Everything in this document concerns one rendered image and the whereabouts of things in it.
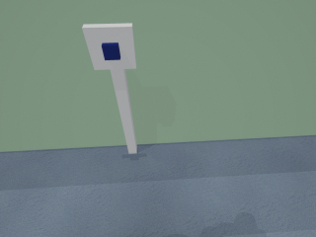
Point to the panel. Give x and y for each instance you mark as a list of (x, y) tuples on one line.
[(95, 35)]

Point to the button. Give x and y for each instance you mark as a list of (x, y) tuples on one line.
[(111, 50)]

